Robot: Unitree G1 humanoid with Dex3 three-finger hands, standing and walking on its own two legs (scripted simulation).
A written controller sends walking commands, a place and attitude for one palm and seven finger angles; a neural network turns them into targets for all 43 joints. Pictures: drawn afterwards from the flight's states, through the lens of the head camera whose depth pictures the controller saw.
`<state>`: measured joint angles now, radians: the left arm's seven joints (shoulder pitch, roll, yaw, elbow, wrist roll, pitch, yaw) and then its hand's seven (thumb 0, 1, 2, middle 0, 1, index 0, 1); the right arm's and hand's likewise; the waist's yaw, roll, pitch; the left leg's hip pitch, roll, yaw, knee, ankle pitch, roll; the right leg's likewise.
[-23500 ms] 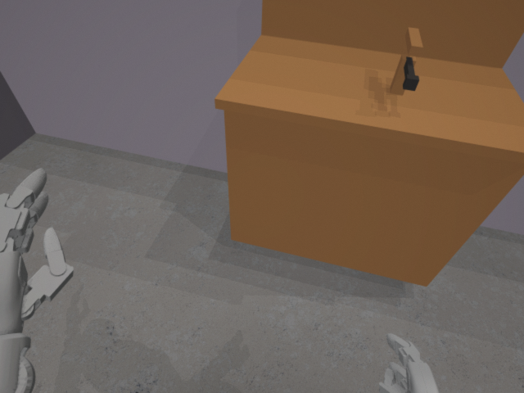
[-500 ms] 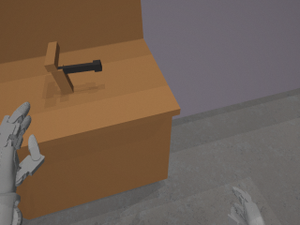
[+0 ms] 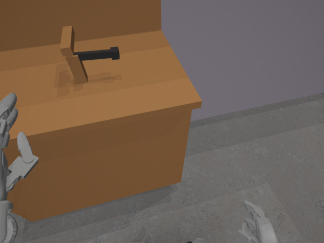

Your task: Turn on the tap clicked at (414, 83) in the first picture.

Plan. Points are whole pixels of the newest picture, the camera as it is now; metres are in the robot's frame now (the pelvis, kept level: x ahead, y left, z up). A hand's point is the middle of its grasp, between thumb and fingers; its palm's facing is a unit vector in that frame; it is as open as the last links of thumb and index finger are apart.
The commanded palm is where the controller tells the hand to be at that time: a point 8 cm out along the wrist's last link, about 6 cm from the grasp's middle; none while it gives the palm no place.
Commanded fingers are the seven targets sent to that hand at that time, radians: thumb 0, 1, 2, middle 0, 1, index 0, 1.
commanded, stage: step back with the hand held close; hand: left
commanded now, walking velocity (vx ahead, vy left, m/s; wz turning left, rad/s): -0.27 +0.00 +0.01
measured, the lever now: (115, 53) +0.62 +0.20 +0.14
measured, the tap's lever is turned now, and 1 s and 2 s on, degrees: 84 84 84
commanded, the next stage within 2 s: stop stepping back and stand still in 1.08 s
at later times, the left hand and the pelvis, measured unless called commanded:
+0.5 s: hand (41, 162) +0.21 +0.22 +0.18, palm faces +0.46 -0.80 -0.39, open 7.4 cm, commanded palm +0.14 +0.27 +0.20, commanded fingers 0.00 0.90 0.90 -0.20 -0.30 -0.20 -0.30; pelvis -0.02 -0.01 -0.01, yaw +1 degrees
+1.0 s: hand (58, 208) +0.14 +0.16 +0.18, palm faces +0.37 -0.83 -0.42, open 7.4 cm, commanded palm +0.06 +0.22 +0.20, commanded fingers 0.00 0.90 0.90 -0.20 -0.30 -0.20 -0.30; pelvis -0.10 -0.06 +0.02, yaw +0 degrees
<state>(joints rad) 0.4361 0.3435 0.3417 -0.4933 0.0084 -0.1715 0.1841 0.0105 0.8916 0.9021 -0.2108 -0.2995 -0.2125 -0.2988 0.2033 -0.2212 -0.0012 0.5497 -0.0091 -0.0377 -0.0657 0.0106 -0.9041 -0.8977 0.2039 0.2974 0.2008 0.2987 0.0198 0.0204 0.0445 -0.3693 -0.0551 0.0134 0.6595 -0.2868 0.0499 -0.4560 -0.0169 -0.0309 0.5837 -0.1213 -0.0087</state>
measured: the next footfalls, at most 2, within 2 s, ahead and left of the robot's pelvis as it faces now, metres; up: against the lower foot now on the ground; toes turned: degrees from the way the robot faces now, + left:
right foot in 0.90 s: -0.13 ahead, -0.17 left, +0.00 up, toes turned +0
left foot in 1.26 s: -0.18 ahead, +0.03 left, +0.00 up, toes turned +4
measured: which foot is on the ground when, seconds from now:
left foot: down 0.00-0.94, up 0.96-1.00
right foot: down 0.00-0.62, up 0.64-0.88, down 0.90-1.00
